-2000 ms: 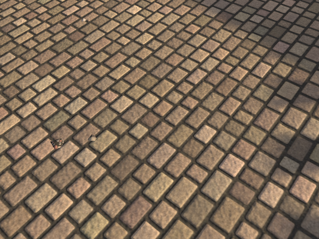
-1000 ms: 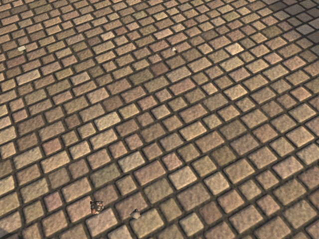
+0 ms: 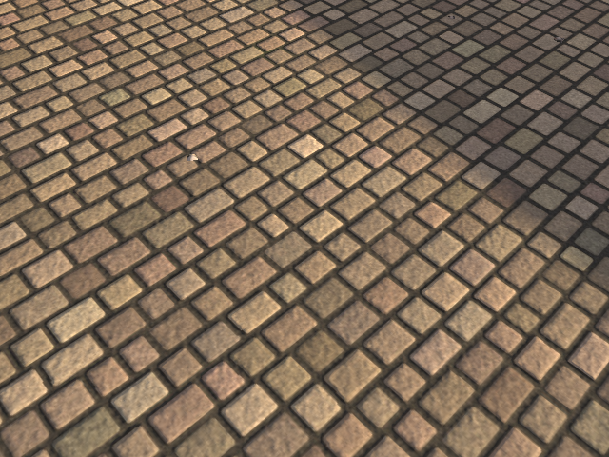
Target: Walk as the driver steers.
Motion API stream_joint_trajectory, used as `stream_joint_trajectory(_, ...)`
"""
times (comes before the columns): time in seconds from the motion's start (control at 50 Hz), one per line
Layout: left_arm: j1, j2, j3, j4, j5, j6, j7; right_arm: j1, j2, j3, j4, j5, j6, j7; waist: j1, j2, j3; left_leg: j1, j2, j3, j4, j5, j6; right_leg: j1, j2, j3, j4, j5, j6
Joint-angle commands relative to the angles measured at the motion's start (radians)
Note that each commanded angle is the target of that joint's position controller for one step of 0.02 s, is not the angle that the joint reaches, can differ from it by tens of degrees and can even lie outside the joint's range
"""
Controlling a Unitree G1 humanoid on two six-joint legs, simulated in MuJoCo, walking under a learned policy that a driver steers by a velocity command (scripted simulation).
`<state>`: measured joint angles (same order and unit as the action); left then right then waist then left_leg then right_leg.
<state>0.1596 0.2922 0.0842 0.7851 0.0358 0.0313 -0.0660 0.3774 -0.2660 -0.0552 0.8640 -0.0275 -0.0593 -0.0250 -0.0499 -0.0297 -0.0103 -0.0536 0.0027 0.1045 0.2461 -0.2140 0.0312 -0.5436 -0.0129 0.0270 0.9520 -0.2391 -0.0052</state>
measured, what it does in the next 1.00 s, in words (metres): walks ahead: right foot, then left foot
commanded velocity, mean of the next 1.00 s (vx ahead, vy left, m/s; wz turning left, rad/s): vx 0.47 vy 0.00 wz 0.15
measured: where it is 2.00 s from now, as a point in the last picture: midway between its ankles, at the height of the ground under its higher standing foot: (283, 282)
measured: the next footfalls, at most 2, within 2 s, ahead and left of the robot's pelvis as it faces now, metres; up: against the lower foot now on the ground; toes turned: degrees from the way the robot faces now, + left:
right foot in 0.22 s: +0.18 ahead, -0.16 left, +0.00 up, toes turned -11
left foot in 0.74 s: +0.50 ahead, -0.05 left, +0.00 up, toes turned +8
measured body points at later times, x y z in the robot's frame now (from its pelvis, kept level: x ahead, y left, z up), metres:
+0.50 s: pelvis +0.22 -0.10 +0.00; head +0.23 -0.12 +0.44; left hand +0.26 +0.15 -0.13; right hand +0.27 -0.37 -0.15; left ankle +0.31 +0.04 -0.67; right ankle +0.14 -0.15 -0.75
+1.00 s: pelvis +0.49 -0.08 -0.01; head +0.52 -0.07 +0.44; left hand +0.59 +0.20 -0.12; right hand +0.57 -0.35 -0.14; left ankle +0.46 -0.05 -0.75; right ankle +0.61 -0.25 -0.67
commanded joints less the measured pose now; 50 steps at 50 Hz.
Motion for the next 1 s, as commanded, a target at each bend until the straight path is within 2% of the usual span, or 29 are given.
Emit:
stream_joint_trajectory(0.02,-0.133,0.035,-0.004,-0.105,0.002,-0.01,-0.019,0.015,-0.136,-0.031,-0.04,-0.002,-0.022,0.008,-0.02,0.14,0.092,0.059,0.271,-0.165,-0.144,-0.087,0.139,-0.161,-0.034,-0.014,-0.089,0.039,0.011)
stream_joint_trajectory(0.14,-0.218,0.041,-0.014,-0.164,0.006,-0.015,-0.03,0.039,-0.171,-0.044,-0.016,-0.005,-0.016,0.016,-0.035,0.174,0.116,0.006,0.291,-0.036,-0.057,0.057,0.108,0.02,-0.016,-0.135,-0.292,-0.046,-0.058)
stream_joint_trajectory(0.16,-0.194,0.04,-0.013,-0.161,0.009,-0.02,-0.025,0.044,-0.176,-0.044,-0.008,-0.002,-0.01,0.018,-0.021,0.171,0.11,-0.004,0.299,-0.024,-0.011,0.159,0.106,0.079,0.006,-0.149,-0.323,-0.073,-0.078)
stream_joint_trajectory(0.18,-0.121,0.039,-0.009,-0.141,0.013,-0.028,-0.015,0.038,-0.179,-0.043,-0.002,0.004,-0.006,0.019,0.021,0.15,0.079,-0.024,0.291,0.009,0.096,0.337,0.098,0.19,0.045,-0.162,-0.374,-0.067,-0.101)
stream_joint_trajectory(0.2,0.033,0.043,0.001,-0.084,0.02,-0.043,0.0,0.04,-0.16,-0.032,0.008,0.011,-0.001,0.021,0.094,0.078,-0.003,-0.083,0.249,0.076,0.301,0.489,0.079,0.404,0.086,-0.155,-0.455,-0.005,-0.124)
stream_joint_trajectory(0.22,0.231,0.096,0.02,-0.026,0.032,-0.058,0.02,0.04,-0.119,-0.014,-0.007,0.008,-0.001,0.026,0.176,-0.04,-0.138,-0.26,0.196,0.115,0.569,0.327,0.046,0.683,-0.032,0.02,-0.511,-0.121,-0.152)
stream_joint_trajectory(0.24,0.318,0.241,0.041,-0.025,0.021,-0.066,0.04,0.05,0.006,0.018,-0.078,0.01,-0.006,0.043,0.172,-0.319,-0.229,-0.625,0.038,0.094,0.9,-0.353,-0.008,0.915,-0.384,0.562,-0.668,-0.276,-0.254)
stream_joint_trajectory(0.26,0.305,0.236,0.044,-0.025,-0.005,-0.062,0.052,-0.033,-0.107,-0.011,-0.067,0.003,-0.001,0.037,0.201,-0.131,-0.202,-0.685,0.034,-0.087,1.012,-0.298,0.009,0.82,-0.404,0.643,-0.732,-0.195,-0.274)
stream_joint_trajectory(0.28,0.23,0.188,0.028,-0.018,-0.001,-0.063,0.059,-0.078,-0.112,-0.015,-0.076,0.02,-0.005,0.042,0.152,-0.071,-0.078,-0.695,0.08,-0.127,1.026,-0.194,0.03,0.716,-0.36,0.452,-0.699,-0.067,-0.244)
stream_joint_trajectory(0.3,0.166,0.119,0.008,-0.02,0.0,-0.071,0.058,-0.07,-0.093,-0.009,-0.058,0.031,-0.013,0.049,0.11,-0.032,-0.021,-0.632,0.105,-0.138,0.962,-0.113,0.036,0.593,-0.304,0.316,-0.714,0.078,-0.207)
stream_joint_trajectory(0.34,0.095,0.049,-0.017,-0.019,-0.009,-0.092,0.059,-0.001,-0.081,-0.011,-0.006,0.008,0.011,0.054,0.047,-0.058,0.018,-0.533,0.112,-0.148,0.89,-0.056,0.027,0.486,-0.222,0.138,-0.759,0.196,-0.143)
stream_joint_trajectory(0.38,0.118,0.04,-0.021,0.002,-0.013,-0.115,0.062,0.017,-0.063,-0.015,0.014,0.005,0.032,0.062,0.032,-0.049,0.025,-0.522,0.082,-0.153,0.896,-0.018,0.023,0.471,-0.205,0.061,-0.775,0.336,-0.127)
stream_joint_trajectory(0.42,0.15,0.047,-0.019,0.024,-0.017,-0.126,0.064,-0.024,-0.042,-0.014,0.01,0.007,0.04,0.069,0.03,-0.038,0.052,-0.58,0.073,-0.158,0.882,0.037,0.02,0.48,-0.202,-0.004,-0.795,0.399,-0.114)
stream_joint_trajectory(0.52,0.208,0.013,-0.033,0.07,-0.016,-0.135,0.072,-0.2,-0.015,-0.003,-0.04,0.001,0.038,0.079,0.054,-0.033,0.115,-0.665,0.054,-0.109,0.684,0.2,0.013,0.507,-0.18,-0.129,-0.82,0.5,-0.094)
stream_joint_trajectory(0.62,0.283,0.037,-0.036,0.128,-0.018,-0.13,0.094,-0.352,0.01,0.023,-0.103,-0.003,0.034,0.091,0.085,-0.024,0.136,-0.589,0.019,0.023,0.422,0.218,0.051,0.605,-0.202,-0.21,-0.784,0.731,-0.079)
stream_joint_trajectory(0.66,0.285,0.068,-0.032,0.141,-0.016,-0.123,0.106,-0.318,-0.01,0.018,-0.102,-0.003,0.037,0.085,0.059,-0.048,0.09,-0.502,-0.038,0.067,0.389,0.144,0.091,0.668,-0.213,-0.24,-0.676,1.025,-0.063)
stream_joint_trajectory(0.7,0.263,0.104,-0.023,0.142,-0.01,-0.108,0.118,-0.195,-0.042,0.004,-0.072,-0.005,0.039,0.076,-0.002,-0.082,0.015,-0.37,-0.091,0.081,0.388,0.037,0.141,0.693,-0.231,-0.255,-0.471,1.229,-0.059)
stream_joint_trajectory(0.72,0.247,0.119,-0.019,0.134,-0.005,-0.099,0.118,-0.093,-0.074,-0.011,-0.043,-0.007,0.035,0.07,-0.046,-0.084,-0.044,-0.248,-0.108,0.056,0.36,-0.006,0.172,0.655,-0.239,-0.249,-0.308,1.189,-0.067)
stream_joint_trajectory(0.74,0.213,0.13,-0.016,0.119,-0.009,-0.095,0.109,0.041,-0.109,-0.032,-0.004,-0.016,0.028,0.06,-0.121,-0.045,-0.105,-0.052,-0.101,0.0,0.257,0.0,0.214,0.537,-0.215,-0.258,-0.064,0.98,-0.069)
stream_joint_trajectory(0.76,0.218,0.068,-0.028,0.086,-0.005,-0.102,0.097,0.102,-0.197,-0.06,0.006,-0.018,0.03,0.043,-0.117,0.106,-0.175,0.159,0.127,-0.291,0.242,-0.047,0.284,0.295,-0.123,-0.259,0.266,0.295,-0.058)
stream_joint_trajectory(0.78,0.226,0.024,-0.032,0.014,-0.021,-0.109,0.077,0.041,-0.268,-0.077,-0.019,-0.001,0.04,0.044,-0.038,0.254,-0.23,0.362,0.334,-0.861,0.109,-0.023,0.466,-0.11,0.096,-0.103,0.571,-0.325,-0.016)
stream_joint_trajectory(0.8,0.123,0.067,-0.03,-0.001,-0.009,-0.123,0.072,0.022,-0.233,-0.074,-0.014,0.027,0.044,0.04,-0.065,0.077,-0.139,0.295,0.32,-0.78,0.036,-0.048,0.434,-0.217,0.014,0.043,0.549,-0.214,-0.031)
stream_joint_trajectory(0.82,0.096,0.069,-0.033,-0.018,-0.021,-0.138,0.066,-0.029,-0.185,-0.062,-0.017,0.027,0.042,0.034,-0.029,0.034,-0.033,0.161,0.3,-0.67,0.005,-0.006,0.391,-0.209,-0.029,0.037,0.46,-0.12,-0.032)
stream_joint_trajectory(0.84,0.108,0.069,-0.031,-0.005,-0.021,-0.141,0.069,-0.068,-0.136,-0.05,-0.016,0.021,0.037,0.032,0.025,-0.04,0.043,0.034,0.252,-0.577,-0.015,0.114,0.338,-0.152,-0.062,0.025,0.364,-0.085,-0.024)
stream_joint_trajectory(0.86,0.115,0.063,-0.032,-0.003,-0.004,-0.125,0.07,-0.099,-0.116,-0.042,-0.02,0.024,0.028,0.027,0.057,-0.05,0.058,-0.046,0.199,-0.5,-0.02,0.206,0.308,-0.091,-0.081,0.027,0.304,-0.081,-0.006)
stream_joint_trajectory(0.88,0.142,0.05,-0.036,0.003,0.01,-0.104,0.066,-0.115,-0.106,-0.035,-0.025,0.026,0.018,0.024,0.079,-0.027,0.044,-0.093,0.162,-0.44,-0.029,0.264,0.292,-0.035,-0.091,0.024,0.259,-0.075,0.013)
stream_joint_trajectory(0.9,0.144,0.042,-0.037,-0.002,0.017,-0.086,0.062,-0.105,-0.111,-0.035,-0.023,0.029,0.006,0.026,0.086,-0.01,0.035,-0.117,0.141,-0.41,-0.03,0.328,0.288,-0.014,-0.092,0.011,0.224,-0.076,0.028)
stream_joint_trajectory(0.96,0.062,0.03,-0.042,-0.043,0.015,-0.063,0.054,-0.059,-0.153,-0.044,-0.014,0.029,-0.006,0.03,0.072,0.03,0.048,-0.155,0.09,-0.361,-0.046,0.369,0.263,-0.043,-0.096,-0.024,0.09,0.014,0.061)
stream_joint_trajectory(1.0,-0.033,0.034,-0.042,-0.077,0.012,-0.061,0.053,-0.014,-0.152,-0.045,-0.009,0.029,-0.003,0.03,0.036,0.058,0.063,-0.129,0.074,-0.365,-0.045,0.363,0.235,-0.092,-0.093,-0.033,-0.017,0.098,0.072)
